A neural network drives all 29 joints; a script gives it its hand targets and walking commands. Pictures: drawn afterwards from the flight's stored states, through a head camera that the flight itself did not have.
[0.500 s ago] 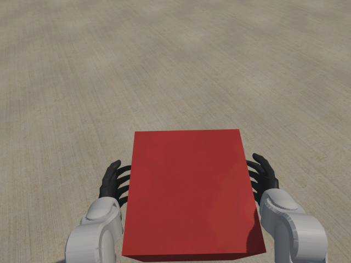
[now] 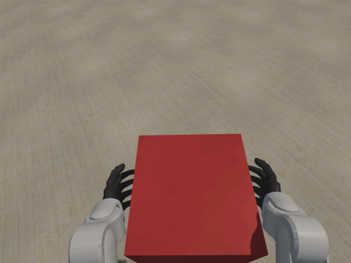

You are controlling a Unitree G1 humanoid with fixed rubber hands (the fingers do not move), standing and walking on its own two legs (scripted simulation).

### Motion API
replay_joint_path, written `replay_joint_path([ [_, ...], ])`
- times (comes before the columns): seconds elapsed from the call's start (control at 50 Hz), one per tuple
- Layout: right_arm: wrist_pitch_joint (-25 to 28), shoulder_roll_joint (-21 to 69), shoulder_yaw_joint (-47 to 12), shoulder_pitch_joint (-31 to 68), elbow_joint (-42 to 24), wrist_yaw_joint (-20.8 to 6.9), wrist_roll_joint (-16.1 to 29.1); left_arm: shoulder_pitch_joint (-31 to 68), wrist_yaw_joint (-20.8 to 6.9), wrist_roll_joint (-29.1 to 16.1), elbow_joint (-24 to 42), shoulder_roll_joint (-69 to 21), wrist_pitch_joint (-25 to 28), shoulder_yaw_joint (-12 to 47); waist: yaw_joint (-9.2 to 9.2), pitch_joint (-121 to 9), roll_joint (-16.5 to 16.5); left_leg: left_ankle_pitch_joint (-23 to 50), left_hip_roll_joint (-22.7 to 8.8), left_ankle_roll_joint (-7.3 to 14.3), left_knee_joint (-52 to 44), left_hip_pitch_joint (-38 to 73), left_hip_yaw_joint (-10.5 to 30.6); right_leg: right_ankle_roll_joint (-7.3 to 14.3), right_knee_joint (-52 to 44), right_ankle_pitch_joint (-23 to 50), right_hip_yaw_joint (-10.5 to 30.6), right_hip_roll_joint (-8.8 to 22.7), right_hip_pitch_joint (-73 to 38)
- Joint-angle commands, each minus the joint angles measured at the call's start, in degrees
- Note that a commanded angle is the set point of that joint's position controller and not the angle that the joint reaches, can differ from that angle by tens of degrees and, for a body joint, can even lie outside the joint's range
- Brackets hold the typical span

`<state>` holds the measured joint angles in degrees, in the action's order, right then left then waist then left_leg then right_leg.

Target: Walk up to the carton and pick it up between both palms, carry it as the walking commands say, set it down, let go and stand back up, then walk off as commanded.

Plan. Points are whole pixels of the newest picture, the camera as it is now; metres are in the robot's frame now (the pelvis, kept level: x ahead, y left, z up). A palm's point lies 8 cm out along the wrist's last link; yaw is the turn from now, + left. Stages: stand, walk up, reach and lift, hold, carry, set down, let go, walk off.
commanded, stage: carry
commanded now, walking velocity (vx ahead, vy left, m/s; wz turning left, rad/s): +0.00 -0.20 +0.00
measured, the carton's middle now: (190, 205) +0.25 -0.02 +0.02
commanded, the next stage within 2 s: none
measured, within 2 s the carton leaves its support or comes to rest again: neither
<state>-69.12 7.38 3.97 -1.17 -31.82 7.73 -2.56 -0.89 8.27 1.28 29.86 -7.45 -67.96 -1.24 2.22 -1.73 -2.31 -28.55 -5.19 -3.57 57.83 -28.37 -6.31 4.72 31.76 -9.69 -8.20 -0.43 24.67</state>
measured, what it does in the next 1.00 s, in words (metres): steps to the right: left foot, then right foot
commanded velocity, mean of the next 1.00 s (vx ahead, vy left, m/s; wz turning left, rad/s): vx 0.00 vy -0.06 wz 0.05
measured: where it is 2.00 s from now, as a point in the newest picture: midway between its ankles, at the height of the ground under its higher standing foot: outside the picture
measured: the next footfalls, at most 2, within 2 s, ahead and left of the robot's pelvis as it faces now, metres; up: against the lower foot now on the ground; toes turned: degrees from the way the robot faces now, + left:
left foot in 0.10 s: +0.02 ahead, +0.07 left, +0.00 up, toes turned +8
right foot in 0.40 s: +0.02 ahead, -0.27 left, +0.00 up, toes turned -6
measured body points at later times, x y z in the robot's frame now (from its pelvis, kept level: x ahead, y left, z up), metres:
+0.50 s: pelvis -0.08 -0.15 +0.00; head -0.07 -0.17 +0.45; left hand +0.18 -0.01 +0.08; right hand +0.17 -0.31 +0.07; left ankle -0.06 +0.02 -0.69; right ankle -0.02 -0.27 -0.73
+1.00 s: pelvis -0.15 -0.22 +0.01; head -0.19 -0.22 +0.45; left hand +0.09 -0.06 +0.10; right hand +0.10 -0.36 +0.09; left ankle -0.14 -0.10 -0.72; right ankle -0.02 -0.27 -0.72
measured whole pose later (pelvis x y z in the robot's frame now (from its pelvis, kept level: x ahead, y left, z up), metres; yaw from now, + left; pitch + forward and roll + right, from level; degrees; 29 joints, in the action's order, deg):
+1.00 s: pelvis -0.15 -0.22 +0.01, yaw +1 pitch +0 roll +1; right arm -68.5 7.3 3.8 -0.1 -25.3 6.9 -3.4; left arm 0.8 8.3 2.6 26.2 -7.3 -70.4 -2.6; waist -1.5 -7.0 1.4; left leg -16.7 -0.5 0.6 31.2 -15.9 -5.0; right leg 4.7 23.7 -3.3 -9.0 -1.0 22.6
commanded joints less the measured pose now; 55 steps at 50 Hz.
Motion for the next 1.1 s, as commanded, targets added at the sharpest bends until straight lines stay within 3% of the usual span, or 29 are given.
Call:
replay_joint_path([
  [0.0,2.9,48.69,-42.69,27.18,-9.52,-8.48,21.28,21.6,-7.27,-13.87,9.31,-48.81,2.64,34.91,-3.28,-21.91,10.66,1.32,1.06,1.81,-11.32,4.32,0.23,6.67,-13.03,1.16,15.37,16.23,-13.41],
  [0.06,2.47,47.96,-39.64,22.58,-4.95,-8.42,19.37,25.18,-6.86,-15.4,11.48,-47.24,2.39,37.59,-1.97,-22.61,10.74,9.22,1.12,3.99,-33.17,18.4,-0.72,1.42,-12.25,-0.38,12.27,12.64,-7.86],
  [0.08,2.26,47.35,-38.19,21.93,-3.14,-8.38,18.84,25.75,-6.71,-15.29,11.5,-46.3,1.9,37.96,-1.48,-20.18,3.6,12.34,-4.81,4.85,-40.54,26.39,4.43,-2.36,-9.26,-3.04,9.27,10.48,1.09],
  [0.1,2.82,46.42,-36.83,20.52,-1.96,-8.29,17.09,26.05,-7.06,-15.74,12.05,-46.86,1.47,39.21,-0.73,-17.6,-13.34,9.68,-19.86,9.81,-43.6,27.05,23.95,-6.65,1.62,-6.36,3.76,4.21,10.3],
  [0.12,3.41,46.31,-35.72,20.27,-0.87,-8.1,15.92,29.72,-7.46,-16.26,12.33,-46.53,1.08,40.49,-1.26,-13.36,-21.6,16.58,-28.3,15.08,-45.08,21.57,31.94,-7.38,17.08,-16.19,4.95,2.07,13.61],
  [0.14,3.81,47.93,-36.61,21.58,-3.35,-8.36,16.63,30.85,-7.38,-16.54,12.38,-48.0,1.7,40.76,-1.81,-13.7,-12.15,23.02,-26.53,14.54,-42.63,22.78,25.9,-6.73,24.36,-15.09,9.96,3.28,14.71],
  [0.18,4.12,48.89,-37.49,24.72,-5.88,-8.57,16.84,32.26,-7.79,-18.04,13.17,-49.89,1.93,42.05,-2.54,-12.68,-4.9,27.78,-20.95,11.08,-39.37,22.29,16.91,-6.68,26.91,-11.36,11.66,4.57,15.65],
  [0.2,4.31,47.94,-37.17,24.5,-7.48,-8.43,16.7,31.57,-8.07,-18.33,12.82,-49.84,1.81,41.92,-2.45,-12.88,-3.97,29.06,-18.03,9.79,-38.69,21.6,13.2,-6.99,25.57,-10.12,9.77,3.88,13.71],
  [0.24,4.24,47.1,-36.13,23.38,-7.45,-7.79,16.41,30.96,-7.8,-18.73,13.09,-49.3,1.57,42.1,-2.31,-14.03,-9.03,38.33,-14.1,8.1,-35.31,22.11,7.59,-7.84,20.33,-11.44,6.68,2.41,9.94],
  [0.28,4.03,45.61,-35.85,22.84,-7.29,-6.98,15.14,28.83,-7.87,-18.72,11.91,-48.45,0.95,41.68,-2.23,-15.45,-12.2,36.32,-13.69,7.47,-34.48,18.95,5.82,-8.3,13.37,-12.58,4.57,3.26,3.53],
  [0.36,2.8,44.07,-35.73,21.77,-6.63,-6.31,14.53,26.98,-7.84,-18.26,10.84,-46.02,-0.08,40.42,-2.42,-17.57,-10.31,26.63,-11.4,3.65,-28.48,13.87,4.88,-7.93,-6.34,-6.65,-2.34,-0.53,-9.61],
  [0.38,2.51,43.57,-36.02,19.69,-6.21,-6.28,14.37,24.47,-8.02,-17.81,9.62,-45.24,-0.29,39.11,-2.35,-20.77,-3.88,20.8,-8.55,0.98,-23.08,10.99,2.72,-7.32,-10.7,-1.52,2.65,3.53,-16.04],
  [0.4,2.59,43.15,-36.39,19.22,-6.79,-6.24,14.34,24.13,-8.07,-17.32,8.85,-44.13,-0.07,38.47,-1.85,-20.76,8.69,8.43,-2.72,-3.59,-13.53,1.0,-2.76,-4.12,-12.27,16.56,16.55,15.62,-22.75],
  [0.42,2.1,43.62,-38.55,22.31,-9.16,-6.59,15.89,23.43,-7.93,-17.42,8.27,-46.0,0.51,38.13,-2.57,-20.97,19.24,-7.9,-0.84,-4.2,-3.93,-3.47,-2.39,2.78,-10.72,23.7,22.64,22.13,-20.88],
  [0.44,1.75,45.43,-39.82,24.03,-7.55,-6.91,16.87,23.17,-7.96,-16.63,8.03,-46.05,0.65,36.63,-2.66,-17.96,16.92,-7.97,-1.96,-3.6,2.79,-2.29,1.54,5.27,-11.02,21.5,21.19,21.33,-15.39],
  [0.48,2.29,49.88,-42.81,29.6,-8.62,-7.95,19.11,26.94,-8.36,-16.53,9.87,-49.08,1.86,36.21,-2.63,-17.19,14.42,-1.4,-1.67,-1.42,6.6,-2.03,3.31,4.33,-12.87,6.71,15.54,17.85,-11.81],
  [0.52,3.17,51.51,-43.46,30.29,-9.68,-8.59,20.67,27.24,-8.17,-15.95,11.47,-50.48,3.18,35.49,-2.61,-17.78,12.48,1.82,-1.05,-0.91,1.71,-3.92,2.85,3.1,-11.75,5.72,13.03,15.6,-16.3],
  [0.64,3.13,47.41,-42.15,26.93,-7.1,-8.12,19.93,22.02,-7.29,-13.57,8.13,-46.44,3.21,33.83,-3.26,-21.41,13.16,2.29,3.5,1.69,-18.18,7.26,2.14,4.07,-15.84,-2.24,18.07,17.55,-14.72],
  [0.66,3.16,47.11,-41.48,25.64,-7.0,-8.02,19.46,22.49,-7.23,-14.08,8.71,-46.98,2.94,35.3,-2.98,-21.82,11.0,3.32,3.98,2.48,-24.45,10.24,2.36,3.53,-15.74,-3.36,17.67,16.56,-14.31],
  [0.7,2.94,46.42,-39.03,22.96,-4.72,-8.0,18.31,22.97,-7.11,-14.44,8.83,-45.54,2.18,36.41,-2.27,-21.47,6.93,11.97,2.95,3.76,-38.46,19.85,1.27,-1.49,-15.4,-8.2,14.37,13.92,-10.19],
  [0.72,3.13,47.42,-38.52,23.74,-3.71,-8.01,17.81,25.21,-7.3,-15.26,9.47,-46.47,2.41,37.31,-2.57,-21.97,5.01,11.0,-0.16,5.06,-39.17,23.28,5.48,-4.33,-15.44,-6.0,12.83,11.45,-6.74],
  [0.74,3.61,47.7,-37.29,23.3,-3.19,-8.04,16.84,27.94,-7.87,-16.53,12.11,-47.03,2.21,39.17,-2.42,-19.3,-5.45,6.16,-3.83,6.49,-39.49,19.44,11.62,-6.18,-12.89,-3.73,10.25,8.37,-6.45],
  [0.76,4.24,48.33,-37.61,24.19,-3.85,-8.24,17.09,29.47,-7.92,-16.66,12.75,-47.42,2.54,39.83,-2.58,-17.76,-6.3,6.58,-6.6,6.42,-40.92,15.61,12.97,-5.39,-8.66,0.89,8.49,6.69,-8.98],
  [0.86,3.08,45.43,-35.74,25.36,-2.65,-7.62,15.3,30.67,-7.98,-16.16,9.61,-45.54,0.41,39.1,-3.02,-13.97,-0.67,-1.06,-3.12,5.13,-39.01,7.17,9.09,-5.17,-9.99,-4.19,9.26,6.99,-12.44],
  [0.92,1.78,43.82,-34.9,24.1,-0.6,-6.73,13.79,30.1,-8.24,-16.13,6.32,-43.47,-0.48,37.43,-2.53,-11.96,5.55,4.49,1.96,4.3,-31.23,11.61,4.53,-4.77,-20.01,-17.6,15.41,10.68,-5.45],
  [0.98,1.88,45.59,-35.93,28.71,-1.52,-7.07,15.06,31.88,-8.45,-15.99,4.89,-44.76,-0.3,36.06,-2.65,-11.93,9.1,3.98,5.12,4.89,-25.6,10.17,1.88,-6.07,-24.82,-26.37,16.05,15.17,-5.84],
  [1.04,1.55,47.39,-37.99,28.74,-1.31,-7.57,17.03,28.32,-7.85,-13.94,3.25,-45.14,-0.25,33.39,-2.14,-15.76,12.24,3.16,5.86,4.82,-16.59,12.37,-0.36,-6.49,-29.54,-24.74,15.53,21.81,-5.77],
  [1.06,1.83,47.25,-37.83,27.75,-1.93,-7.49,17.05,27.08,-7.74,-14.04,3.36,-45.7,-0.12,33.76,-1.86,-17.07,9.84,3.59,5.79,4.83,-18.03,11.76,0.39,-6.77,-28.53,-21.35,14.27,21.58,-8.19],
  [1.08,2.11,47.63,-38.9,29.85,-3.8,-7.59,17.76,27.87,-7.69,-13.86,4.59,-45.23,0.45,33.27,-1.77,-17.0,12.19,2.98,6.53,4.85,-18.5,12.81,-0.96,-8.34,-29.98,-21.71,12.42,20.76,-8.45],
])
